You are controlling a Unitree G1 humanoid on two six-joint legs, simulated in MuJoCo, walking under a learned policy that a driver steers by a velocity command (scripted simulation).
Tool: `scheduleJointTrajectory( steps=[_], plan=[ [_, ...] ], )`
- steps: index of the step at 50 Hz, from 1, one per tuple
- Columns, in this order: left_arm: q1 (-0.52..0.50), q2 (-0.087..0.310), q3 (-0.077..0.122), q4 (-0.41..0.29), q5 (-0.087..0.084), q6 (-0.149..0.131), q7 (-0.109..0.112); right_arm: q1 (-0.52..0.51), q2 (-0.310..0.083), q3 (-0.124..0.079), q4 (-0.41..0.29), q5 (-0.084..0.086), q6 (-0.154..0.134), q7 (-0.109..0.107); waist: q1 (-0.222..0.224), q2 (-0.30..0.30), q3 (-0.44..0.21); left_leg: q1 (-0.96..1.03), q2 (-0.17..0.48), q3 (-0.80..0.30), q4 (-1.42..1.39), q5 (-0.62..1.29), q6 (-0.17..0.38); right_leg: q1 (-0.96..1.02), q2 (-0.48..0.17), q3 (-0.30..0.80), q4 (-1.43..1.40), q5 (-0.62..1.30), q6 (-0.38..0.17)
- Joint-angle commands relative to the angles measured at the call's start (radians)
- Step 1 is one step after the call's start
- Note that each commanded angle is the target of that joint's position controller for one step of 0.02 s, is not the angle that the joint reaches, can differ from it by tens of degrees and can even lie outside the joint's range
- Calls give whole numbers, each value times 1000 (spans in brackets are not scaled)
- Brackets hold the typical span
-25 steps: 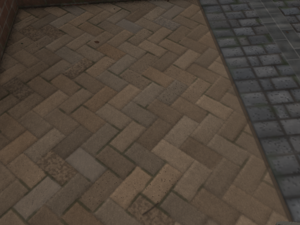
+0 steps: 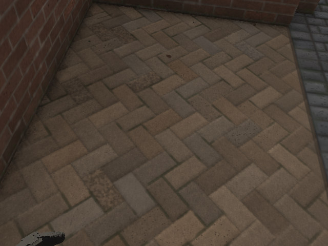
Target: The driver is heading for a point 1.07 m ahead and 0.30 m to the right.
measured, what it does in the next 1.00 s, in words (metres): walks ahead, turning right: right foot, then left foot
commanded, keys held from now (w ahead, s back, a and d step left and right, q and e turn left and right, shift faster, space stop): w+e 0.76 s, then e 0.24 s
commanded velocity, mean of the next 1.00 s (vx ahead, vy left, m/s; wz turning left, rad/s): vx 0.44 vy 0.00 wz -0.38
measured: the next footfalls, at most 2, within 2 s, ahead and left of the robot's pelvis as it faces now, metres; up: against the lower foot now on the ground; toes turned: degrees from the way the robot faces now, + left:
right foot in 0.24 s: +0.31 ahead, -0.12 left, +0.00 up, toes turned -2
left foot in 0.68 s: +0.60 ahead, +0.06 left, +0.00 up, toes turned -21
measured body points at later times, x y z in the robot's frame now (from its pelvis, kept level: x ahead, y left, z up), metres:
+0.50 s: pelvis +0.29 -0.04 +0.00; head +0.32 -0.05 +0.44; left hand +0.39 +0.22 -0.12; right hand +0.44 -0.32 -0.08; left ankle +0.42 +0.11 -0.68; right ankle +0.27 -0.12 -0.75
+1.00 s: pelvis +0.53 -0.04 +0.00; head +0.58 -0.06 +0.44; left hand +0.83 +0.11 -0.09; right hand +0.47 -0.33 -0.12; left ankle +0.56 +0.07 -0.75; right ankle +0.58 -0.21 -0.69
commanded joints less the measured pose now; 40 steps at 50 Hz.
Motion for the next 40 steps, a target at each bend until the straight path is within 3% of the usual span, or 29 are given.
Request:
scheduleJointTrajectory(
  steps=[1,4,7,9,10,11,12,13,14,15,16,17,18,19,22,24,26,28,31,33,34,35,36,37,38,39,40],
  plan=[
    [-164,18,-12,-78,-14,-13,-18,-4,-179,-47,-38,3,-20,-13,-31,138,47,-21,204,-123,-128,240,130,11,20,-36,-174,153,2],
    [-234,40,-13,-98,-29,-17,-30,37,-189,-49,-5,4,-34,-6,-57,127,85,49,249,-123,-124,256,119,-16,5,-30,-238,147,-42],
    [-257,45,-15,-109,-30,-23,-46,53,-195,-51,23,2,-31,-6,-55,128,92,144,278,-91,-84,417,102,-21,19,-56,-282,71,-94],
    [-192,70,-3,-95,-25,-21,-49,40,-211,-54,26,2,-26,-10,-13,149,25,186,265,-42,20,792,80,105,70,-98,-287,-7,-135],
    [-112,94,10,-75,-22,-17,-45,33,-218,-56,25,0,-20,-14,33,158,-42,200,250,-14,126,1006,67,219,107,-127,-289,-32,-161],
    [36,123,26,-37,-23,-12,-38,5,-221,-54,17,-4,-15,-18,116,144,-128,143,221,28,298,1108,43,427,115,-124,-317,22,-199],
    [223,170,39,-7,-19,-5,-27,-17,-201,-44,-13,-24,-21,-23,192,77,-252,-81,195,41,566,872,15,757,-25,69,-279,63,-266],
    [293,250,55,9,-20,-7,-28,99,-95,-12,-32,-34,-40,-10,125,-210,-385,-496,-7,65,987,-2,-80,1117,-293,612,-335,-108,-458],
    [300,155,37,16,-39,1,-22,30,-166,-20,-41,-18,-68,2,171,-174,-396,-624,-9,-43,1091,-219,-80,1129,-300,765,-469,-251,-450],
    [231,139,29,3,-31,10,-10,-87,-200,-30,-83,18,-89,14,172,-119,-217,-703,49,-45,1082,-148,-75,992,-269,625,-503,-260,-402],
    [184,130,25,-10,-20,14,-5,-150,-187,-21,-102,13,-104,14,146,-4,-131,-680,86,-27,1020,-91,-67,838,-229,529,-524,-181,-374],
    [150,121,21,-15,-13,15,-5,-176,-175,-23,-112,-9,-110,12,107,56,-58,-647,107,-11,941,-64,-73,703,-191,468,-547,-71,-362],
    [130,108,14,-23,-4,12,-2,-162,-172,-28,-114,-23,-106,11,69,44,-42,-588,130,-10,892,-43,-79,615,-161,416,-572,1,-357],
    [115,106,14,-26,-6,13,0,-144,-161,-27,-114,-26,-98,10,46,14,-28,-562,136,-1,850,-41,-92,558,-143,395,-592,35,-362],
    [119,122,17,-11,-21,12,12,-160,-124,-13,-126,-37,-76,3,29,-13,4,-526,143,42,683,-13,-137,409,-108,298,-615,121,-361],
    [136,148,27,1,-26,17,22,-250,-93,1,-149,-39,-77,3,57,-17,19,-464,122,62,516,138,-152,329,-58,231,-608,110,-324],
    [182,159,31,18,-34,26,28,-341,-79,7,-165,-31,-82,8,99,-26,13,-382,82,69,359,294,-159,297,-28,214,-584,55,-287],
    [229,164,33,33,-40,35,30,-387,-96,0,-175,-14,-86,14,120,-41,-2,-340,56,52,279,347,-161,332,-43,258,-553,-10,-270],
    [251,156,32,39,-42,44,32,-394,-142,-23,-184,-2,-93,19,105,-65,-16,-305,53,14,192,269,-133,437,-81,359,-460,-93,-236],
    [237,136,29,33,-35,51,31,-308,-163,-44,-164,0,-99,18,50,-83,-38,-176,54,30,140,205,-89,440,-65,378,-363,-82,-201],
    [237,94,14,24,-28,48,27,-210,-193,-59,-155,-11,-103,11,0,-62,-108,-12,115,-6,132,179,-45,397,-16,335,-214,-75,-167],
    [264,20,-10,2,-5,43,24,-51,-255,-75,-144,-22,-100,2,-45,94,-259,245,316,-203,141,143,21,263,61,224,96,-316,-123],
    [377,19,-18,-29,-45,34,24,-6,-306,-88,-105,-29,-84,13,16,435,-333,432,495,-682,17,-149,168,-52,121,127,376,-548,-83],
    [353,116,3,0,-56,39,30,-49,-209,-69,-131,-20,-81,17,-7,264,-230,356,468,-680,-29,-302,148,-140,53,155,493,-475,-64],
    [252,149,14,-13,-48,46,29,-82,-162,-56,-135,-17,-76,12,-26,168,-124,255,425,-501,-27,-237,110,-156,24,128,518,-379,-56],
    [198,137,15,-24,-35,52,31,-134,-145,-47,-137,-28,-73,12,-6,92,-55,134,383,-365,-32,-3,99,-113,-2,111,499,-317,-43],
    [172,130,21,-36,-25,57,32,-173,-123,-41,-129,-32,-71,12,17,96,-11,58,347,-261,-32,215,99,-88,-20,110,459,-294,-32]
  ],
)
